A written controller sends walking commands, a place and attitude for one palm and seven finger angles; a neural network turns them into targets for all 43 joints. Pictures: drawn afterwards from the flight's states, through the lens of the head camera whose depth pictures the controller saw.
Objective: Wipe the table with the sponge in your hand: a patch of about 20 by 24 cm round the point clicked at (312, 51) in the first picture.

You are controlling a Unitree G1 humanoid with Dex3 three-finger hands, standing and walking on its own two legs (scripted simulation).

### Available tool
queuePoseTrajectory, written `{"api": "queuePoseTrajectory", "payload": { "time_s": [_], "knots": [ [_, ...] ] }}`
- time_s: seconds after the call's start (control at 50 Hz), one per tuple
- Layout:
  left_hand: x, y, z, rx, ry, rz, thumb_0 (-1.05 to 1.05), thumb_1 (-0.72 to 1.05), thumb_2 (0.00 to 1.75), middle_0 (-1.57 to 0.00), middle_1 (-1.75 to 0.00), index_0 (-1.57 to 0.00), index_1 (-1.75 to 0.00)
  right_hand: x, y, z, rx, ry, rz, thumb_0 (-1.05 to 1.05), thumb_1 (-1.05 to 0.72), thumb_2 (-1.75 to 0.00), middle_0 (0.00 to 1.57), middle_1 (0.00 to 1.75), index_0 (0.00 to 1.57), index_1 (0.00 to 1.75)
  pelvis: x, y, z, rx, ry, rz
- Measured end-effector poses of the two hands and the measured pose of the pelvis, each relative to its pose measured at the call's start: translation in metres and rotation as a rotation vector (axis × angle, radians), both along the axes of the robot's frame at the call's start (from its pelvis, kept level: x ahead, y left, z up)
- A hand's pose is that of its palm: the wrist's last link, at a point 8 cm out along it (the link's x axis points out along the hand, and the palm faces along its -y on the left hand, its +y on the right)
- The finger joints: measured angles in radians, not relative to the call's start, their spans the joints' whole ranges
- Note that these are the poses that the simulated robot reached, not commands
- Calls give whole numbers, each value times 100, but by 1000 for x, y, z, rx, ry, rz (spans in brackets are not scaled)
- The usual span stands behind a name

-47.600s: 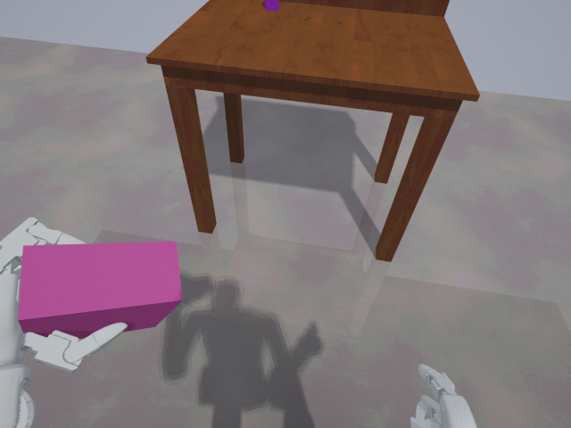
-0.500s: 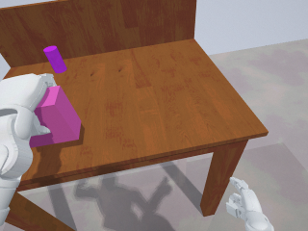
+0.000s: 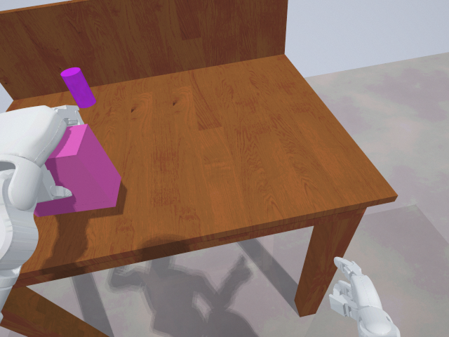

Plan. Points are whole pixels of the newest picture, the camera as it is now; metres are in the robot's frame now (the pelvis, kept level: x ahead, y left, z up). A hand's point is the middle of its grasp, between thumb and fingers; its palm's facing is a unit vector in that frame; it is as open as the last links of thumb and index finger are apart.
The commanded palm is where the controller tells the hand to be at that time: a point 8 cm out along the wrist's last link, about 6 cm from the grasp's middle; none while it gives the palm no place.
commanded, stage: bring the sponge back beside the body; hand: left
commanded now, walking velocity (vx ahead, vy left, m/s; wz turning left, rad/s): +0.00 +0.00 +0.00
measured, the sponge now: (68, 182) +0.27 +0.32 +0.17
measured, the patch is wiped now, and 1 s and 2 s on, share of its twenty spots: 0.95 0.95 0.95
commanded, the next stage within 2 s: step back with the hand held close in 1.48 s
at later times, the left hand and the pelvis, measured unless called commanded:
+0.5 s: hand (43, 177) +0.23 +0.30 +0.22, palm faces +0.22 -0.02 -0.97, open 10.4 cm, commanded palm +0.17 +0.30 +0.29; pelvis -0.01 +0.00 +0.00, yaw +0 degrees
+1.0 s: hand (47, 199) +0.20 +0.27 +0.22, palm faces +0.26 -0.04 -0.96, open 10.4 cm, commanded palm +0.14 +0.28 +0.28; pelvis -0.02 -0.02 +0.00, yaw -2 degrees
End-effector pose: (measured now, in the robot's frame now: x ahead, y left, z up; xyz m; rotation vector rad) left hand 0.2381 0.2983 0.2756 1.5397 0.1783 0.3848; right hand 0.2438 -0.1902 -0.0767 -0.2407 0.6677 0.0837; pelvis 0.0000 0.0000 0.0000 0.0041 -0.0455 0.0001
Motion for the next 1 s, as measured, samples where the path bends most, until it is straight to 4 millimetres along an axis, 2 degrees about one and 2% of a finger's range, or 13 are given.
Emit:
{"api": "queuePoseTrajectory", "payload": {
  "time_s": [0.08, 0.28, 0.4, 0.62, 0.7, 0.82, 1.0],
  "knots": [
    [-9, -2, 2, 2, -40, -9, -1, -53, 105, -68, -130, -73, -130, 4, 7, 2, 9, -9, 16, 1, -90, -90, 20, 30, 20, 30, 0, 1, 0, -2, -6, -4],
    [-26, 9, 0, -34, -73, 68, -1, -53, 105, -68, -130, -73, -130, 9, 19, 10, 18, -28, 48, 1, -90, -90, 20, 30, 21, 30, -5, 2, 0, 0, -16, -3],
    [-36, -2, -6, -51, -73, 31, -1, -53, 105, -68, -130, -73, -130, 10, 21, 14, 14, -46, 50, 1, -90, -90, 20, 30, 21, 30, -6, 2, 0, 0, -28, -3],
    [-50, -9, 1, -38, -125, 29, -1, -54, 105, -68, -130, -73, -130, 2, 15, 17, 23, -54, 44, 1, -90, -90, 20, 30, 21, 30, -13, -3, 0, 3, -45, -16],
    [-55, -11, -3, -55, -123, 39, -1, -54, 105, -68, -130, -73, -130, -3, 11, 17, 25, -54, 38, 1, -90, -90, 20, 30, 21, 30, -16, -6, -1, 6, -47, -17],
    [-63, -24, -12, -71, -107, 8, -1, -54, 105, -68, -130, -73, -130, -8, 3, 15, 23, -61, 27, 1, -90, -90, 20, 30, 21, 30, -19, -9, -1, 9, -54, -21],
    [-73, -33, -11, -53, -134, 0, -1, -54, 105, -69, -130, -73, -130, -13, -6, 14, 28, -71, 15, 1, -90, -90, 20, 30, 21, 30, -23, -15, -3, 11, -63, -28]
  ]
}}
